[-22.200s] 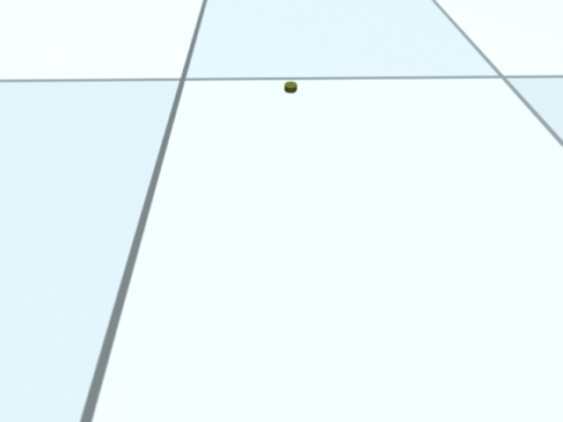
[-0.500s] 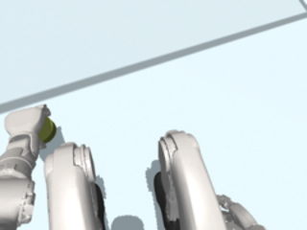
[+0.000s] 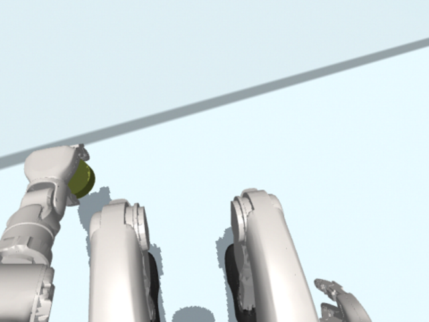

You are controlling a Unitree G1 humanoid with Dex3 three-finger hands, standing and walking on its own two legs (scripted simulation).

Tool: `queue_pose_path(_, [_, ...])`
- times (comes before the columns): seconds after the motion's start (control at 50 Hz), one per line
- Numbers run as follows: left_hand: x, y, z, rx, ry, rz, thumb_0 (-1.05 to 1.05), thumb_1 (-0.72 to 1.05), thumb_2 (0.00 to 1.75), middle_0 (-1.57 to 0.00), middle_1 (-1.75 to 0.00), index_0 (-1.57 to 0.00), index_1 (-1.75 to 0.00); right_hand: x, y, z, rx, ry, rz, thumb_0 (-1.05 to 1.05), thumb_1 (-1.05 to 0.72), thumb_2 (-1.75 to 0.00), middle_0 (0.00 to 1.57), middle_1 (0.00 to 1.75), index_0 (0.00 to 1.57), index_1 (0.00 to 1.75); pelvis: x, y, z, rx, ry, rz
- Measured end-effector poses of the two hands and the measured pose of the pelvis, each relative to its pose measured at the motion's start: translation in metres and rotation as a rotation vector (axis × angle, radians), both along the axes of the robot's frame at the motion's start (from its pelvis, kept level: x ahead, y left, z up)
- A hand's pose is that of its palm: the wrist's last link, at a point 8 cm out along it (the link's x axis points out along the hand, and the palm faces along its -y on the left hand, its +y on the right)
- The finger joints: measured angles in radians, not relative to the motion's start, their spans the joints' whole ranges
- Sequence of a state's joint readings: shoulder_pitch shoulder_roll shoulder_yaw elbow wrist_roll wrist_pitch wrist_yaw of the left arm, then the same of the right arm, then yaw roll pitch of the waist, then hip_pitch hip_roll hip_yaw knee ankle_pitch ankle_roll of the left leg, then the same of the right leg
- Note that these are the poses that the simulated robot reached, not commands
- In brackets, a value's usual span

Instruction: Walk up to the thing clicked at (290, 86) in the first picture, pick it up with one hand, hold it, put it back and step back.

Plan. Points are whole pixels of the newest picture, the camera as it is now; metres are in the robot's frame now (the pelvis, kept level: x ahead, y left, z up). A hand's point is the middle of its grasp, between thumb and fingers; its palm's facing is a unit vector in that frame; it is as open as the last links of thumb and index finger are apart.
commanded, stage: lift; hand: left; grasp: from above
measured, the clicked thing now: (72, 178) +0.40 +0.28 -0.18
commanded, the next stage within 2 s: hold in 1.36 s
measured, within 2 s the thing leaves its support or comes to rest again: neither
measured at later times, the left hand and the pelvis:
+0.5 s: hand (4, 185) +0.34 +0.28 +0.02, palm faces -0.41 -0.12 -0.90, open 10.4 cm; pelvis +0.00 +0.01 +0.13, yaw +3 degrees
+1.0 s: hand out of the picture +0.33 +0.27 +0.22, palm faces -0.44 -0.14 -0.89, open 10.4 cm; pelvis +0.04 +0.01 +0.31, yaw +5 degrees
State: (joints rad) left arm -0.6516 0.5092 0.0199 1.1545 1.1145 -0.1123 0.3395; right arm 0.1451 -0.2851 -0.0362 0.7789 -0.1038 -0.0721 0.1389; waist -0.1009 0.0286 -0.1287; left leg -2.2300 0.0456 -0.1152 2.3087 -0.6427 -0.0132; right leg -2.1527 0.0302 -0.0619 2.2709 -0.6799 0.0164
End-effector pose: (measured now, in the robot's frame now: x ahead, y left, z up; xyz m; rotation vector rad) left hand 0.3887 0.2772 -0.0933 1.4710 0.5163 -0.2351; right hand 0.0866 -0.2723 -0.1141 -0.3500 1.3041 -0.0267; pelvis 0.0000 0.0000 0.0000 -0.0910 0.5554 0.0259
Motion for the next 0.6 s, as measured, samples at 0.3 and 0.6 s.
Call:
queue_pose_path(0.3, [-0.029, 0.010, 0.092, 0.003, -0.034, -0.005, -0.02, 0.01, 0.44, -0.67, -0.55, -0.65, -0.54, 0.040, 0.010, 0.069, -0.026, -0.127, -0.038, 0.01, -0.91, -0.90, 0.21, 0.30, 0.20, 0.30, 0.000, 0.004, 0.068, 0.002, 0.004, 0.027])
queue_pose_path(0.6, [-0.055, 0.007, 0.215, -0.016, -0.054, 0.025, -0.02, 0.02, 0.44, -0.66, -0.56, -0.64, -0.55, 0.076, 0.027, 0.172, -0.014, -0.249, -0.083, 0.01, -0.92, -0.90, 0.21, 0.30, 0.20, 0.30, 0.009, 0.008, 0.167, 0.019, -0.075, 0.052])
